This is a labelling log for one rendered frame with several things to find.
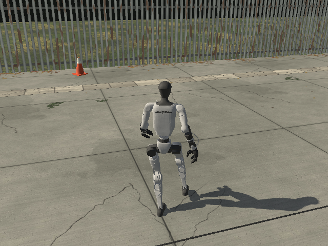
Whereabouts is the robot right forearm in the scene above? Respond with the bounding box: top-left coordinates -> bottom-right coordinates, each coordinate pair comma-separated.
184,125 -> 197,150

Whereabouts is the robot left forearm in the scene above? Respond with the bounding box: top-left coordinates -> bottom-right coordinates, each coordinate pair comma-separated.
140,123 -> 147,134

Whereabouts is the left robot upper arm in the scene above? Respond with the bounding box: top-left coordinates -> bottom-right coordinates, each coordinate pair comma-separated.
140,102 -> 154,130

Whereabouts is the robot right hand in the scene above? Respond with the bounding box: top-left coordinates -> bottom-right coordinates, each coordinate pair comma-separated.
187,148 -> 198,163

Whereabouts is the right robot shin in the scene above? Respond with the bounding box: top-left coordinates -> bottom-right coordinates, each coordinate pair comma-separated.
178,157 -> 187,189

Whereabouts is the robot left hand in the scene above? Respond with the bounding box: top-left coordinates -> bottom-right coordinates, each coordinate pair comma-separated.
141,129 -> 153,138

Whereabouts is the right robot upper arm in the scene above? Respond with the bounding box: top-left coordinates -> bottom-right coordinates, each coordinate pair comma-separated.
175,104 -> 189,133

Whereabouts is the robot shin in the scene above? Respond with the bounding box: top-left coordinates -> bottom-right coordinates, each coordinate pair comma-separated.
178,157 -> 187,189
153,174 -> 162,209

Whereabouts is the left robot shin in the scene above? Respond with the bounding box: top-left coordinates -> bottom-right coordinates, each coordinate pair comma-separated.
153,174 -> 162,209

